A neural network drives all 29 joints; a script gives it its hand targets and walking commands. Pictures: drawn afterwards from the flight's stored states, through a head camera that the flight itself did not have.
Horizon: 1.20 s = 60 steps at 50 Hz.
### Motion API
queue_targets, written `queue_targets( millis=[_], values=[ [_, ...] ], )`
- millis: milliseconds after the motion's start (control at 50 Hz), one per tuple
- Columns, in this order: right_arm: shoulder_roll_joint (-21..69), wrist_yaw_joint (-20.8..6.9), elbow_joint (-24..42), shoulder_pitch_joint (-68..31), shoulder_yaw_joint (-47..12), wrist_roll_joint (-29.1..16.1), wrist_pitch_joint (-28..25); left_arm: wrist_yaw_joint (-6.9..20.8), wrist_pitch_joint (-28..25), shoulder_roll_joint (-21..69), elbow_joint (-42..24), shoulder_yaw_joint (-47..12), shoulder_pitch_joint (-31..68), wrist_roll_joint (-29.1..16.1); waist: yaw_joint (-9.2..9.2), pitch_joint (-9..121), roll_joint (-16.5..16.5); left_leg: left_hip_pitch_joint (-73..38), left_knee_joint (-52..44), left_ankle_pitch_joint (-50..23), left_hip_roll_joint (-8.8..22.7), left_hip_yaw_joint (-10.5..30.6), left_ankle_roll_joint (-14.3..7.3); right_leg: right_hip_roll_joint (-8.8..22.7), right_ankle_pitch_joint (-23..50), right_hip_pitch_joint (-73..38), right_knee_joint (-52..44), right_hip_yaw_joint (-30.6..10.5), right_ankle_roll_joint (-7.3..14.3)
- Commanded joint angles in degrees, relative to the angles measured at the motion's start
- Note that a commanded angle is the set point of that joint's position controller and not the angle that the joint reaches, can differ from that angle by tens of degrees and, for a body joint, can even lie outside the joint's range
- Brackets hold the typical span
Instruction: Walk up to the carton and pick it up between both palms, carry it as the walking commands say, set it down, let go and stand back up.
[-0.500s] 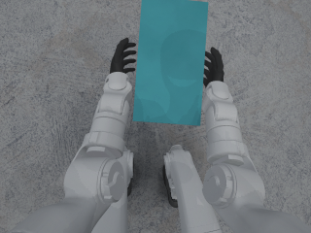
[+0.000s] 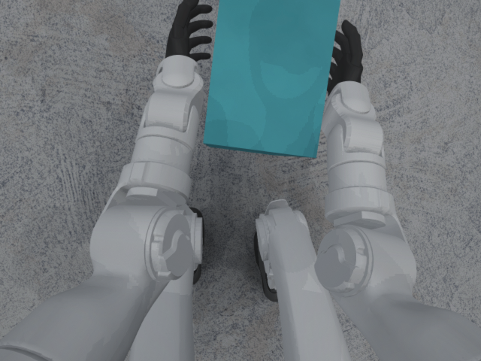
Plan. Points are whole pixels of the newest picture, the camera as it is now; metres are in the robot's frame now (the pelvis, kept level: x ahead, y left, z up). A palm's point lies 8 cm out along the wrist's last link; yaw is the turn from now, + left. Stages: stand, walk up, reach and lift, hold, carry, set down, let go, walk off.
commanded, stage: set down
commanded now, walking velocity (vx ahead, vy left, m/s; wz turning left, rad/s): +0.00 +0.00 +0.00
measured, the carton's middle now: (258, 72) +0.53 -0.04 -0.18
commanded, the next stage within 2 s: none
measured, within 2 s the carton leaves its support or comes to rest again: rests again in 1.80 s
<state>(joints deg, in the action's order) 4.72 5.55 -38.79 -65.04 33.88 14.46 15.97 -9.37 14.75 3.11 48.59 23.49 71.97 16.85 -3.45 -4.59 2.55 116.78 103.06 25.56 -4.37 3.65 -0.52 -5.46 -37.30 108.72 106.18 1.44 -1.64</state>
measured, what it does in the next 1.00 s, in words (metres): lowers itself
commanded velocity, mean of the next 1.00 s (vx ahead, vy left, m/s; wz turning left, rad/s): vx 0.00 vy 0.00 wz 0.00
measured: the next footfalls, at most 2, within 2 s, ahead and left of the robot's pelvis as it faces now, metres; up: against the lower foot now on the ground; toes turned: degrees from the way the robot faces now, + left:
none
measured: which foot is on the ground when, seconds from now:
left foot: down 0.00-1.00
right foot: down 0.00-1.00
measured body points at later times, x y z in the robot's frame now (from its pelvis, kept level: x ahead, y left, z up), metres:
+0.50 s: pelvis +0.00 +0.00 -0.05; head +0.36 +0.01 +0.22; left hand +0.56 +0.07 -0.20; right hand +0.53 -0.16 -0.20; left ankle +0.13 +0.10 -0.45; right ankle +0.07 -0.12 -0.45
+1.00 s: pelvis +0.00 -0.01 -0.09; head +0.36 +0.00 +0.18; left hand +0.57 +0.08 -0.24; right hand +0.54 -0.16 -0.23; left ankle +0.13 +0.10 -0.45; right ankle +0.07 -0.12 -0.45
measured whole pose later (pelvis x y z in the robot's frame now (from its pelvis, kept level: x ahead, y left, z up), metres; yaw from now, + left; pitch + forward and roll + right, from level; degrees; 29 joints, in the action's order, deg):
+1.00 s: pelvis +0.00 -0.01 -0.09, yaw +0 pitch +37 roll -3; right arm -1.6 9.6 -43.6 -78.6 26.5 6.4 15.9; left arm -9.0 14.7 -6.8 54.2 17.1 84.8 9.1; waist -3.2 -18.6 0.7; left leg 127.8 119.7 28.4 -3.8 3.0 0.9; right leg -7.2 -41.4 119.8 124.3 2.0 -1.1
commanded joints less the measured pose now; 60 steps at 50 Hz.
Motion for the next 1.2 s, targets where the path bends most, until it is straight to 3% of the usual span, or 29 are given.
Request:
queue_targets(
  millis=[0,580,780,980,1180],
  values=[
    [47.72,-12.51,-1.39,-39.81,-28.25,-6.49,-1.50,9.51,-0.29,52.76,5.58,-20.94,28.54,-4.98,-4.02,62.83,3.28,-50.36,-2.54,-14.18,-6.54,-2.59,0.48,-5.36,18.80,-12.46,-11.46,1.66,-1.16],
    [42.34,-13.28,-1.87,-50.11,-32.24,-12.24,-2.02,11.78,-0.90,44.98,6.20,-23.61,39.38,-10.10,-3.87,58.85,2.80,-45.58,11.01,-18.42,-5.38,-4.11,-0.21,-4.61,19.97,-6.01,0.29,2.28,-1.28],
    [44.61,-12.50,1.28,-54.35,-37.55,-16.65,-1.84,12.41,-1.02,45.83,2.66,-28.57,43.13,-14.63,-3.28,65.93,1.97,-46.56,14.67,-21.28,-5.24,-5.26,-0.25,-4.56,23.57,-11.39,3.05,2.48,-1.49],
    [45.29,-12.84,-3.11,-52.67,-34.24,-14.84,-1.56,14.01,-1.11,44.63,5.89,-25.19,41.93,-12.65,-2.38,55.85,0.95,-37.12,14.45,-15.83,-5.39,-5.99,-0.64,-4.69,20.09,-8.41,3.24,1.55,-1.41],
    [43.40,-13.34,-3.84,-54.23,-33.43,-14.72,-2.09,14.13,-1.81,43.10,6.11,-25.62,44.22,-13.63,-2.64,55.11,1.72,-38.03,15.27,-14.99,-5.07,-5.55,-0.50,-4.42,18.13,-6.30,4.61,1.95,-1.21]
  ],
)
